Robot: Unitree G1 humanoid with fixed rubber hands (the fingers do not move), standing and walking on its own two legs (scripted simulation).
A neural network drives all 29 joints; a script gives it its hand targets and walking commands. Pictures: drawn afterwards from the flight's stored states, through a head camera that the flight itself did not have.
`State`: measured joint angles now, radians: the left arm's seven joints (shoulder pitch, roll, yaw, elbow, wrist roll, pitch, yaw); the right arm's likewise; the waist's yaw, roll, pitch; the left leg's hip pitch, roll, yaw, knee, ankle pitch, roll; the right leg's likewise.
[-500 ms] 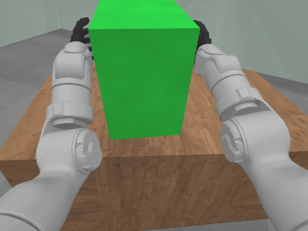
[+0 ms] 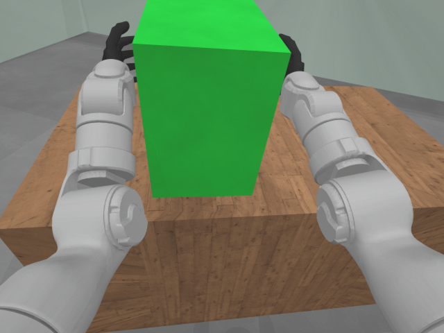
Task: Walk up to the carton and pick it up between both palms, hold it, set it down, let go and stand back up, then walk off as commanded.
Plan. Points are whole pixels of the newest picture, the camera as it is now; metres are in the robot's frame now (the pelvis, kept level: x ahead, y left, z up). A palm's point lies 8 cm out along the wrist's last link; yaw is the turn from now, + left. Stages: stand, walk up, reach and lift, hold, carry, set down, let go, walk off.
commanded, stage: set down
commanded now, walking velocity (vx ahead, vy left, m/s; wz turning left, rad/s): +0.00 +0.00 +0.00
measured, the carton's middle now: (202, 90) +0.49 +0.02 +0.24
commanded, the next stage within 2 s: none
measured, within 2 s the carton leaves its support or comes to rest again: neither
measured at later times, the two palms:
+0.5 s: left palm (122, 80) +0.44 +0.16 +0.27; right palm (283, 90) +0.44 -0.12 +0.27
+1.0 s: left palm (123, 91) +0.44 +0.16 +0.25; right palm (278, 99) +0.45 -0.12 +0.24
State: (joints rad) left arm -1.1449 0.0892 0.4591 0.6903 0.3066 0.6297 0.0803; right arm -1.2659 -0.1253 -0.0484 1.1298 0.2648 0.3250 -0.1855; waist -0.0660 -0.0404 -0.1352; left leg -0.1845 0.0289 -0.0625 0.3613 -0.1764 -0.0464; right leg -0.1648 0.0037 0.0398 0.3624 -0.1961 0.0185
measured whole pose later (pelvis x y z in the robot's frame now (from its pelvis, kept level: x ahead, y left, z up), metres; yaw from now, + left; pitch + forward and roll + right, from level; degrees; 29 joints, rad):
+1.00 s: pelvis +0.01 +0.00 +0.00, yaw +0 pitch +1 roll +0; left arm -1.14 0.08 0.46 0.91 0.27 0.41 0.12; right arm -1.23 -0.11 -0.15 1.25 0.08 0.17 -0.14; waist -0.02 -0.04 -0.11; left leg -0.18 0.03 -0.06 0.36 -0.19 -0.05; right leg -0.16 0.00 0.04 0.36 -0.21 0.02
